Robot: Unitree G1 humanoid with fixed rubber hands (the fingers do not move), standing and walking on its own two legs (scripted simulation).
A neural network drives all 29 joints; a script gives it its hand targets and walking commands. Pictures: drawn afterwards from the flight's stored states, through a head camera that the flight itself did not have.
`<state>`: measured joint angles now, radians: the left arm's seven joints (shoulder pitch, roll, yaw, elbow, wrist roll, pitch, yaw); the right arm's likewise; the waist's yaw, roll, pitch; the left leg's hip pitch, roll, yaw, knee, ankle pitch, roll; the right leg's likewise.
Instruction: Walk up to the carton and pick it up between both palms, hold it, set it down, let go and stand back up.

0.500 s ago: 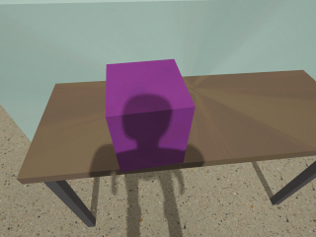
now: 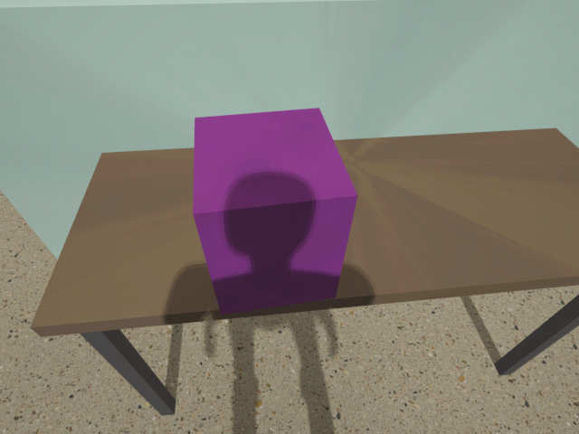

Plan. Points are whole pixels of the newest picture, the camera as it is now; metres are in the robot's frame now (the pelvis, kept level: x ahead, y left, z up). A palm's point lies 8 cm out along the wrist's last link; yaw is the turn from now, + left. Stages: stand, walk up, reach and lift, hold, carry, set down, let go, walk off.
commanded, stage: stand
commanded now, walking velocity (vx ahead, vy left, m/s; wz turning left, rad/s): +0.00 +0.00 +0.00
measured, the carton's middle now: (269, 213) +0.46 +0.04 +0.05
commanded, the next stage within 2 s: none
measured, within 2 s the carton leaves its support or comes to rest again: neither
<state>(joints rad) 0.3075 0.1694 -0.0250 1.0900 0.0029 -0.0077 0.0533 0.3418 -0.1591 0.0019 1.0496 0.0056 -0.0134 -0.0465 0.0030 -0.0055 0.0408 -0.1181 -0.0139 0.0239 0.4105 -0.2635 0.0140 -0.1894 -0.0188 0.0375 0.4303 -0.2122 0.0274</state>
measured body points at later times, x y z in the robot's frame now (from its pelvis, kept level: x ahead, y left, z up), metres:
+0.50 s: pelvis +0.00 +0.00 +0.00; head +0.01 +0.00 +0.45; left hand -0.01 +0.23 -0.16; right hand -0.01 -0.23 -0.16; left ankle -0.02 +0.11 -0.74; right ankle +0.01 -0.14 -0.74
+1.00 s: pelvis +0.00 +0.00 +0.00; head +0.01 +0.00 +0.45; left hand -0.01 +0.23 -0.16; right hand -0.01 -0.23 -0.16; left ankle -0.02 +0.11 -0.74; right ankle +0.01 -0.14 -0.74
